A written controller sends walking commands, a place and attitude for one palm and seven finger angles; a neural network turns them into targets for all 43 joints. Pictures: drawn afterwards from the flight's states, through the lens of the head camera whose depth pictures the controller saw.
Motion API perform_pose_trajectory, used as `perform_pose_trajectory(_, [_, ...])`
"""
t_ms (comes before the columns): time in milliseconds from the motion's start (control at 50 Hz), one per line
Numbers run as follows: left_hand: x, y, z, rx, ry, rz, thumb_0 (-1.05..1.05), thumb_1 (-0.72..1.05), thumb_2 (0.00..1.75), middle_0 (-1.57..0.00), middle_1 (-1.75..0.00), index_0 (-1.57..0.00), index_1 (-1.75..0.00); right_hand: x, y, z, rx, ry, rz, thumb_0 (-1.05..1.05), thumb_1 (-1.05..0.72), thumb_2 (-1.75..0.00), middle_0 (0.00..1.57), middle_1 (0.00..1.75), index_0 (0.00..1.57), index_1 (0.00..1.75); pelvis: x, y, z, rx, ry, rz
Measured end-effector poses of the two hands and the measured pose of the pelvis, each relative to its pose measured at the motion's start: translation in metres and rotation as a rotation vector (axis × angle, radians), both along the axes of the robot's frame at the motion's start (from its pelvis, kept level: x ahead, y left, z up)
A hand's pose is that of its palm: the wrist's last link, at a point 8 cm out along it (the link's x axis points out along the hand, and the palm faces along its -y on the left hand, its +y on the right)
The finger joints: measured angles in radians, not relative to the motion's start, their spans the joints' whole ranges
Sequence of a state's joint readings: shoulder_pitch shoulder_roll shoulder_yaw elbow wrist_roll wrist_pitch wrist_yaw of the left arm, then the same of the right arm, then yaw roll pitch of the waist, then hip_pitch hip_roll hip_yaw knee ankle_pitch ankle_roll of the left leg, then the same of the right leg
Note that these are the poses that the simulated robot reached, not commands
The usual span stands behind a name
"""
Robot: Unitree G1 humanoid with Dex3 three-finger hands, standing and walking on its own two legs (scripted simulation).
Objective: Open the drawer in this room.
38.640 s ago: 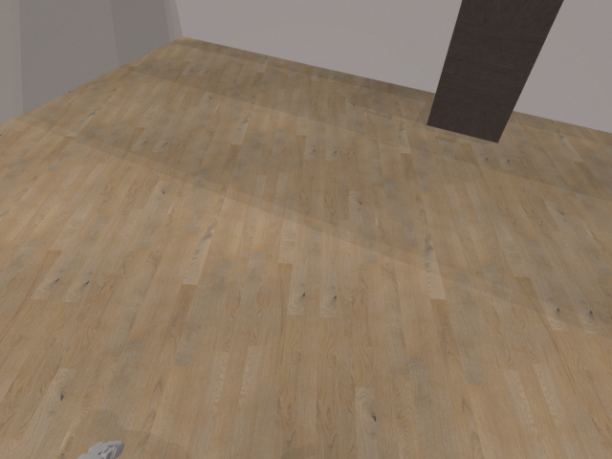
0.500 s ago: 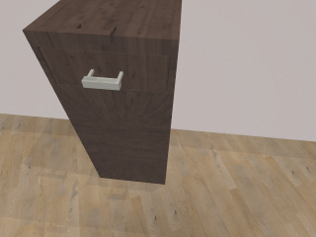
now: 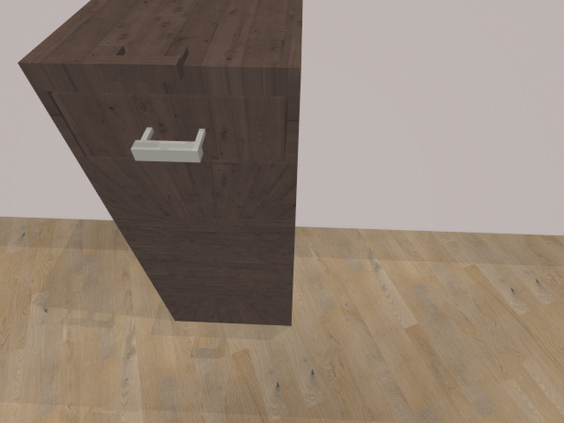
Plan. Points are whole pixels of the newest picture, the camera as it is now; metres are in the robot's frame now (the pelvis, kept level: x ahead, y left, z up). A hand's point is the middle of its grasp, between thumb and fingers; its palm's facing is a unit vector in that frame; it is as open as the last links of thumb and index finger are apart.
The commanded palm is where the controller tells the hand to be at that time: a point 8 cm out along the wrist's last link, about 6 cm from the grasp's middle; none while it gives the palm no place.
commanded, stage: look again from close up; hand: left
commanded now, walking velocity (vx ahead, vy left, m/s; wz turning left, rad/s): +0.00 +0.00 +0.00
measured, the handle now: (171, 142) +0.53 +0.22 +0.10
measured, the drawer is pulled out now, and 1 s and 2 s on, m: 0.00 0.00 0.00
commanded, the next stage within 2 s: raise the hand with hooked fingers in 0.40 s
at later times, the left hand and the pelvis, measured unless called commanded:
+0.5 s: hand out of the picture +0.01 +0.18 -0.17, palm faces +0.00 -0.98 -0.19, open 7.3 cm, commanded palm +0.11 +0.22 -0.07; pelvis +0.02 +0.01 +0.00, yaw -1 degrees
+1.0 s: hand (135, 414) +0.15 +0.20 -0.04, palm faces -0.07 -0.16 -0.98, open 9.0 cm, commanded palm +0.17 +0.22 +0.05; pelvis -0.01 -0.03 -0.02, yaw +0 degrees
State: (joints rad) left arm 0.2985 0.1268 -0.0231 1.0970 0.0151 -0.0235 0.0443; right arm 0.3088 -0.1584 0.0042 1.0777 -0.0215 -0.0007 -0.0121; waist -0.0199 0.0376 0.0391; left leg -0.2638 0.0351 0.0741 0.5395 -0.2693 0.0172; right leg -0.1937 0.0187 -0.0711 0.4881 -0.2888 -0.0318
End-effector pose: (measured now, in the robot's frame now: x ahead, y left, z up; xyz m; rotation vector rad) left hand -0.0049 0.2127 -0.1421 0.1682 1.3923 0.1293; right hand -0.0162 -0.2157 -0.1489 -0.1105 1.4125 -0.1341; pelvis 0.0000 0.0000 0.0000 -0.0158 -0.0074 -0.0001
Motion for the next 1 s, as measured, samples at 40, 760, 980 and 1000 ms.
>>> perform_pose_trajectory(40, [0.001, 0.005, 0.002, 0.009, -0.003, 0.0, 0.0, 0.92, 0.9, -0.2, -0.3, -0.2, -0.3, 0.002, 0.007, -0.004, 0.014, -0.016, 0.002, 0.01, -0.91, -0.89, 0.2, 0.3, 0.19, 0.3, 0.001, 0.004, -0.001, 0.003, -0.002, -0.001])
perform_pose_trajectory(760, [0.204, 0.011, 0.19, 0.76, -0.978, -0.596, 0.03, 0.81, 0.85, -0.2, -0.38, -0.2, -0.38, 0.169, -0.034, 0.043, -0.102, -0.718, 0.099, 0.02, -0.92, -0.89, 0.2, 0.3, 0.2, 0.3, 0.001, 0.004, -0.013, 0.043, 0.079, -0.01])
perform_pose_trajectory(980, [0.136, -0.009, 0.157, 0.988, -0.81, -0.918, 0.0, 0.54, 0.75, -0.23, -0.54, -0.23, -0.54, 0.256, -0.029, 0.078, -0.064, -0.743, 0.337, 0.01, -0.91, -0.89, 0.2, 0.3, 0.2, 0.3, -0.008, -0.031, -0.024, 0.056, 0.11, -0.017])
perform_pose_trajectory(1000, [0.134, -0.004, 0.161, 1.023, -0.803, -0.922, 0.0, 0.51, 0.74, -0.24, -0.55, -0.24, -0.55, 0.259, -0.027, 0.076, -0.063, -0.739, 0.354, 0.01, -0.91, -0.89, 0.2, 0.3, 0.2, 0.3, -0.009, -0.033, -0.025, 0.051, 0.106, -0.006])
